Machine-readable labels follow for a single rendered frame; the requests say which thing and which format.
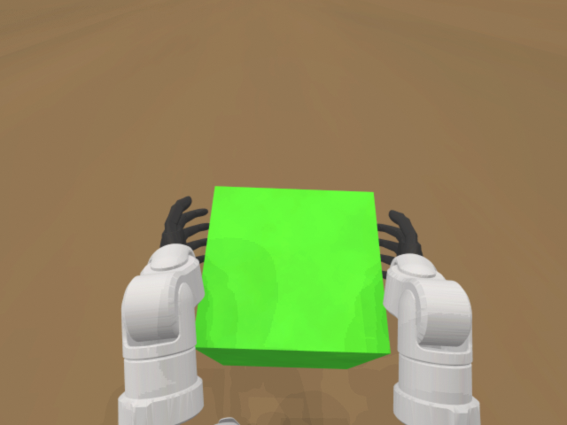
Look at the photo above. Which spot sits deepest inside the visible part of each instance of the left robot hand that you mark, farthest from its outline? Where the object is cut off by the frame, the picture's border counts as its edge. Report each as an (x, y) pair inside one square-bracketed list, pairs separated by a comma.
[(176, 220)]

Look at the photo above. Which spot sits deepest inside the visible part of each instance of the right robot hand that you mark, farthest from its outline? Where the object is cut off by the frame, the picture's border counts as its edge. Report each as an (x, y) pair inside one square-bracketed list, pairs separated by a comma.
[(406, 235)]

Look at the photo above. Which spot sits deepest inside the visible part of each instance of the right robot forearm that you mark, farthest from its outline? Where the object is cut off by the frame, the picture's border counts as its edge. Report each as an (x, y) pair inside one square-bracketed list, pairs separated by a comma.
[(434, 344)]

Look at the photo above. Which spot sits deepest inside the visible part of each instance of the carton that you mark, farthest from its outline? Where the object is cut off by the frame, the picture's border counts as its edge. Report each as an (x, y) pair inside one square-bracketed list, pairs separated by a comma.
[(292, 278)]

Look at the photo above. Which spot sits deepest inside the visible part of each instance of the left robot forearm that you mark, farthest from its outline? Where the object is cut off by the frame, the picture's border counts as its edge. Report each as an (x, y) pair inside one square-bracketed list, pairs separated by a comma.
[(158, 340)]

